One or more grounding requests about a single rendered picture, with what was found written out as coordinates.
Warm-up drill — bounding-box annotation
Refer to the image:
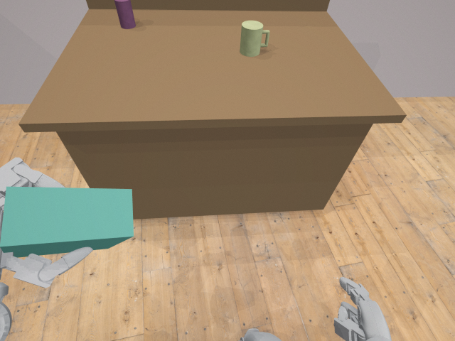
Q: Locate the sponge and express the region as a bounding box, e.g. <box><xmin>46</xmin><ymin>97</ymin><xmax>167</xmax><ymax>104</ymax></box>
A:
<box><xmin>0</xmin><ymin>187</ymin><xmax>134</xmax><ymax>258</ymax></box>

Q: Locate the robot right shin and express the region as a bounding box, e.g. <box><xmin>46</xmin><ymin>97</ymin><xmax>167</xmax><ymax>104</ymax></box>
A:
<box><xmin>245</xmin><ymin>328</ymin><xmax>259</xmax><ymax>336</ymax></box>

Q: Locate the right robot hand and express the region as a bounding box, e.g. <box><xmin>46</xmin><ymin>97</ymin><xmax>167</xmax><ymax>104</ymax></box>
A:
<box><xmin>334</xmin><ymin>277</ymin><xmax>392</xmax><ymax>341</ymax></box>

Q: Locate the table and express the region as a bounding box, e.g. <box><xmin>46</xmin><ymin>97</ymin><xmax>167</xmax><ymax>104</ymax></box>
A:
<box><xmin>18</xmin><ymin>0</ymin><xmax>407</xmax><ymax>220</ymax></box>

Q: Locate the left robot hand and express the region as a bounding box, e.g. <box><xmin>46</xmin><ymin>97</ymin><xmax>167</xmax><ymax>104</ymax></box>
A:
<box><xmin>0</xmin><ymin>158</ymin><xmax>93</xmax><ymax>288</ymax></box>

